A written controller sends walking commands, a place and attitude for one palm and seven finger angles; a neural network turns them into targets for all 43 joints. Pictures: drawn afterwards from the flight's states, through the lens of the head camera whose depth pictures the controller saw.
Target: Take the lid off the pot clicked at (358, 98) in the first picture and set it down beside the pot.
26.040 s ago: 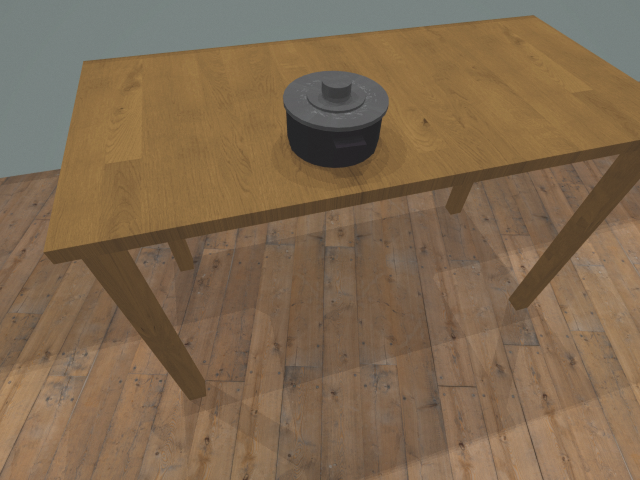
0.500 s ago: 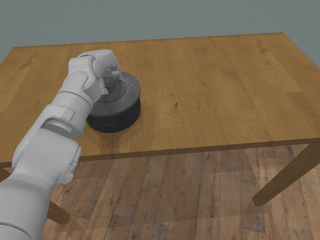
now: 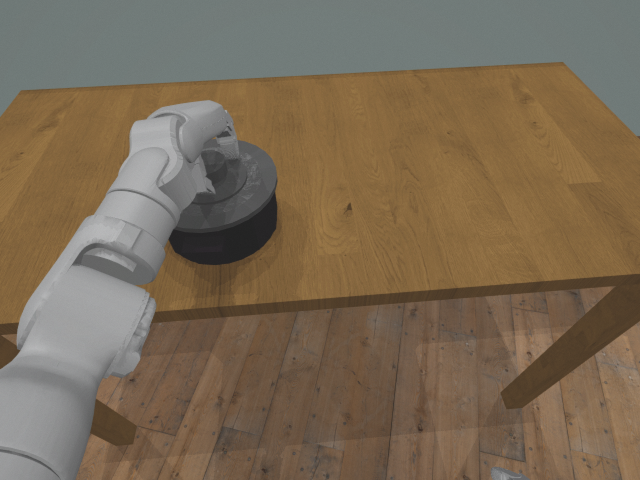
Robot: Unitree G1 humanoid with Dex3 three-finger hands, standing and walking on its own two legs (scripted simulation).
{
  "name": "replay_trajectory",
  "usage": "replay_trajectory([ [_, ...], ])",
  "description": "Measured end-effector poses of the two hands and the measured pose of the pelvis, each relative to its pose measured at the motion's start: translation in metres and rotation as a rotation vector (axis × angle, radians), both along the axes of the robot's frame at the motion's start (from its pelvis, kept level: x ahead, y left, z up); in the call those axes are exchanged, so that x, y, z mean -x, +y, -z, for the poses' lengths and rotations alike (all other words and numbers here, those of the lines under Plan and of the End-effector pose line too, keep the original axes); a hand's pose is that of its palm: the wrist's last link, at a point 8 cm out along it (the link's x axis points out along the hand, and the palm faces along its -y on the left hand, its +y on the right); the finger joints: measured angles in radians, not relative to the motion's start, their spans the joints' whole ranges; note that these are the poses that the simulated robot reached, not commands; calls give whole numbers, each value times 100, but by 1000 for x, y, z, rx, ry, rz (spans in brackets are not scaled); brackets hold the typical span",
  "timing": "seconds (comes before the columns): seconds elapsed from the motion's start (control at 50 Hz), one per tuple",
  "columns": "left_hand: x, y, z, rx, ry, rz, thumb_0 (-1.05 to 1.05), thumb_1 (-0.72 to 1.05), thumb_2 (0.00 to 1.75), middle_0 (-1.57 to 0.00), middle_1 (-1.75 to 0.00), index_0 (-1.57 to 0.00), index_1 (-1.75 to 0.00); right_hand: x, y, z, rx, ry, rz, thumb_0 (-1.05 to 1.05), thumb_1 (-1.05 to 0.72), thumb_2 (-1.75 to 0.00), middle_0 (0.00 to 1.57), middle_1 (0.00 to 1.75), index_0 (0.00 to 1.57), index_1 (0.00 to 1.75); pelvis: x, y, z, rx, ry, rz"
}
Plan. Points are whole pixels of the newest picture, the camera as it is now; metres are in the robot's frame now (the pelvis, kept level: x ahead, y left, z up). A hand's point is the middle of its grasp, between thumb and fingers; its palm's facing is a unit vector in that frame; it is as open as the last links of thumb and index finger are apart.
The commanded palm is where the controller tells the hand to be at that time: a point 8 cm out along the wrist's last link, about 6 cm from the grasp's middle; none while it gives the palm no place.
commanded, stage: close the fingers and squeeze the knob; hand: left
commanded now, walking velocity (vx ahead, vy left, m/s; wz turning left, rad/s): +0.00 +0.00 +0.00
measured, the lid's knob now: (207, 167) +0.49 +0.15 +0.13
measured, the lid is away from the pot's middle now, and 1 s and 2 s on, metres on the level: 0.00 0.01 0.01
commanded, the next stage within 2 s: lift the lid straight up in 1.10 s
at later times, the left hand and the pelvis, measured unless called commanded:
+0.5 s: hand (206, 172) +0.46 +0.14 +0.15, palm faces -0.35 -0.11 -0.93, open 7.6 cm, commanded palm +0.45 +0.14 +0.20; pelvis +0.00 +0.00 +0.00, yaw +0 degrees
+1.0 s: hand (209, 173) +0.46 +0.14 +0.15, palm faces -0.39 -0.09 -0.92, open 7.0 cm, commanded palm +0.46 +0.14 +0.20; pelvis +0.00 -0.01 +0.00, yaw +1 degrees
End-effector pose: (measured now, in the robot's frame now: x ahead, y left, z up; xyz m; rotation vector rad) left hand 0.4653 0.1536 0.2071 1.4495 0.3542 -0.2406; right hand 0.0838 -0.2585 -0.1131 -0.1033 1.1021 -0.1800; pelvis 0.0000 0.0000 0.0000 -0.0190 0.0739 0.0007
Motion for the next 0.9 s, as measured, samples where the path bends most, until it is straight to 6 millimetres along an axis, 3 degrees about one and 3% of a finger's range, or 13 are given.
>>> replay_trajectory([
  [0.36,6,-6,3,8,-27,16,0,15,94,-51,-95,-60,-98,-10,6,4,-31,-8,-16,1,-90,-90,20,30,20,30,-4,2,0,-3,-8,0],
  [0.62,9,-8,2,-5,-18,0,0,22,86,-48,-93,-68,-104,-22,7,3,-37,-30,-40,1,-90,-90,20,30,20,30,-2,-2,0,-4,-9,-9],
  [0.9,9,-13,2,-32,6,-12,2,24,86,-46,-93,-70,-105,-16,-1,7,-27,2,-42,1,-90,-90,20,30,20,30,-1,-8,0,-7,-13,-18],
])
